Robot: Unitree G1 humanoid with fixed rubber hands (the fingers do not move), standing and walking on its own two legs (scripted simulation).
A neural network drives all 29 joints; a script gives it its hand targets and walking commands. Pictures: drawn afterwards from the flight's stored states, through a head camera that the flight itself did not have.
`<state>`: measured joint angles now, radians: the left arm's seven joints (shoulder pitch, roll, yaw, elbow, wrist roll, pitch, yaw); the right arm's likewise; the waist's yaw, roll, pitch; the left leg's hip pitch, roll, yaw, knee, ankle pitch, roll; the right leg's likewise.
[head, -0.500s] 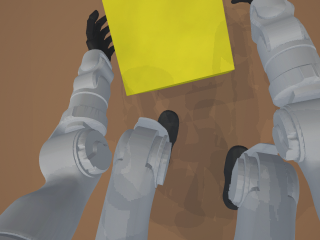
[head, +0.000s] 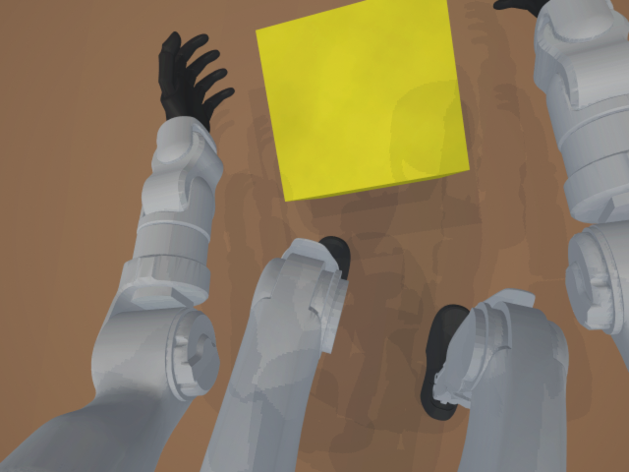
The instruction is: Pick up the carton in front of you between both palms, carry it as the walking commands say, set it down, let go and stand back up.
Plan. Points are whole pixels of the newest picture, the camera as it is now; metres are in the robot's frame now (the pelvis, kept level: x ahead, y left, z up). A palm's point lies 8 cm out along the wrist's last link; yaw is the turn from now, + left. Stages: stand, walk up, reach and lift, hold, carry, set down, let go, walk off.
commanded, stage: set down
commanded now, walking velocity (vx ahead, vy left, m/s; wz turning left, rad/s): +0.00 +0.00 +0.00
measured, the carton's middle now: (365, 118) +0.49 +0.09 -0.30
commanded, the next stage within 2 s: let go in 0.72 s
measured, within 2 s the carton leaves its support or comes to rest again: neither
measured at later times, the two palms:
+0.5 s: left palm (66, 76) +0.43 +0.28 +0.02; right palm out of the picture +0.60 -0.08 +0.02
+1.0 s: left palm out of the picture +0.40 +0.26 +0.16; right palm out of the picture +0.53 -0.11 +0.14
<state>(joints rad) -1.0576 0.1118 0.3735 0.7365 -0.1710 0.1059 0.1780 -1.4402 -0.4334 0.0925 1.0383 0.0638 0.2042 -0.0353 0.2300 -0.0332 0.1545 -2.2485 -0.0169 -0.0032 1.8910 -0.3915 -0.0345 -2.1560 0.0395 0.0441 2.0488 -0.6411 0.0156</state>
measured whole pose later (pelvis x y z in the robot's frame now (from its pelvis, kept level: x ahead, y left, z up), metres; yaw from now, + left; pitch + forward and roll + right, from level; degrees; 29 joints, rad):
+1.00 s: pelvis +0.06 +0.01 +0.25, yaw -3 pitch +41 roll -1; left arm -0.51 0.04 0.34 0.51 0.05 0.13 -0.03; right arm -0.84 -0.18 -0.18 0.78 -0.17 0.19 -0.04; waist 0.20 -0.03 -0.14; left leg -1.45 0.00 -0.02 0.96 -0.23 -0.01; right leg -1.37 0.06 0.07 1.05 -0.39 0.02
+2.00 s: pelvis +0.14 -0.02 +0.35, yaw +0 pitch -1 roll +1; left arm 0.22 0.23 0.04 0.40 0.02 0.16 -0.02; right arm 0.24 -0.21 -0.01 0.48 0.03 0.05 0.02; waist 0.00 -0.03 0.02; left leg -0.21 -0.01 -0.06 0.45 -0.22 -0.03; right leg -0.10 0.02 0.04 0.47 -0.35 -0.03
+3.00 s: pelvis +0.15 +0.03 +0.35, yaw -2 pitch -1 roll +0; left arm 0.20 0.37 0.02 0.83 0.03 0.00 0.03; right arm 0.14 -0.33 -0.03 0.90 -0.03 0.00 -0.02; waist -0.01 -0.05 0.01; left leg -0.20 -0.03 0.00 0.48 -0.25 0.03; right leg -0.07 -0.01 0.09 0.41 -0.33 0.04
